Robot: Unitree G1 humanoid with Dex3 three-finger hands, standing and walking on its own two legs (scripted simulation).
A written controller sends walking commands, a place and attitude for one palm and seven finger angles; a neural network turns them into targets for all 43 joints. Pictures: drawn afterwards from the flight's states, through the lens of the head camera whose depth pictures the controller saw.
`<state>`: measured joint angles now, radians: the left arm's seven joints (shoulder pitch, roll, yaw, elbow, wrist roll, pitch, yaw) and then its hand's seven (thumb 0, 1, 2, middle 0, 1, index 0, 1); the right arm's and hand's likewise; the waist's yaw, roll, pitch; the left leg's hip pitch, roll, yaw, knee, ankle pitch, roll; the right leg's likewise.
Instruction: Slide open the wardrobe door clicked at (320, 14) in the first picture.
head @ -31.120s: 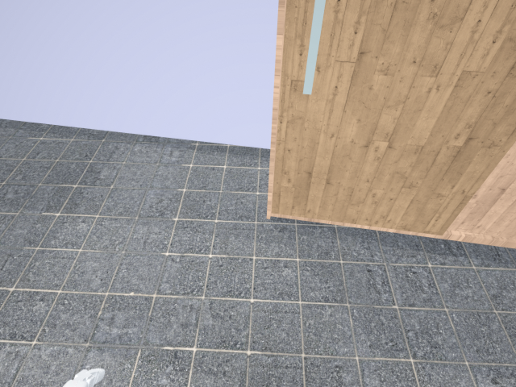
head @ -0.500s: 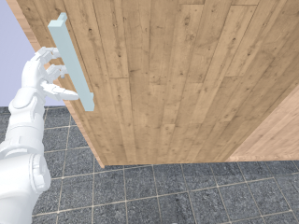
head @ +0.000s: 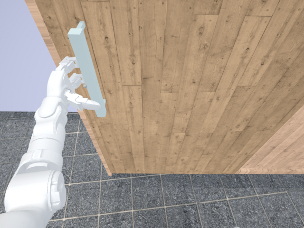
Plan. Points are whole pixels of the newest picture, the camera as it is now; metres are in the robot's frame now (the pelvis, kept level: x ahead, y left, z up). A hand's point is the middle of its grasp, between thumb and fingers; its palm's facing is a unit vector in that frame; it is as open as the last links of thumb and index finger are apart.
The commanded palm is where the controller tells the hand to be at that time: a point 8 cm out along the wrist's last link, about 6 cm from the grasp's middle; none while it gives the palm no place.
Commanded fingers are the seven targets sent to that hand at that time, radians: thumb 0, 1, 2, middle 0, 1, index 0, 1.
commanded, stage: slide the fingers in behind the handle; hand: left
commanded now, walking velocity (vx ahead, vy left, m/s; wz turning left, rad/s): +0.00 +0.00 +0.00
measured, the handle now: (93, 76) +0.50 +0.17 +0.13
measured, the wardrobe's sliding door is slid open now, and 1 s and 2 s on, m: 0.00 0.00 0.00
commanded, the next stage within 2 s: grip the handle and tug to test in 1.22 s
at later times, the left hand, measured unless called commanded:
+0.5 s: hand (94, 87) +0.44 +0.15 +0.14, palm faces -0.02 -1.00 +0.01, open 14.1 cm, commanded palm +0.41 +0.20 +0.14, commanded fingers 0.00 -0.50 0.30 -0.30 -1.20 -0.30 -1.20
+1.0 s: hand (97, 85) +0.45 +0.14 +0.14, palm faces +0.00 -1.00 +0.00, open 14.0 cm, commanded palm +0.42 +0.19 +0.14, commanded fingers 0.00 -0.50 0.30 -0.30 -1.20 -0.30 -1.20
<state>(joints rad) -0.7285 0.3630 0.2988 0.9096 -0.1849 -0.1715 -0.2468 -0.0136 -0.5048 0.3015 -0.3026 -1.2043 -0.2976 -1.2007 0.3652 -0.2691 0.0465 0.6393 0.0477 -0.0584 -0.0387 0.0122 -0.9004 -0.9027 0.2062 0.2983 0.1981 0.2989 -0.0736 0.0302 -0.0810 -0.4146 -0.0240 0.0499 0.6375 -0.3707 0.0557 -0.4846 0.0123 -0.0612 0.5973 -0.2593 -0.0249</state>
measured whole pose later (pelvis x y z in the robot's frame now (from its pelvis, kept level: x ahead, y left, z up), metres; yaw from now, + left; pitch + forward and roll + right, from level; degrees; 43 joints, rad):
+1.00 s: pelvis -0.01 -0.02 +0.00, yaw +0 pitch +8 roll +0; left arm -0.79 0.36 0.28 0.99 -0.16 -0.22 -0.20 -0.01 -0.50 0.30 -0.30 -1.20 -0.29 -1.20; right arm 0.37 -0.28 0.04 0.67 0.05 -0.08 -0.04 0.01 -0.90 -0.90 0.21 0.30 0.20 0.30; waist -0.08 0.03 -0.05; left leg -0.42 -0.01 0.04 0.63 -0.35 0.03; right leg -0.49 0.03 -0.07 0.60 -0.25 -0.06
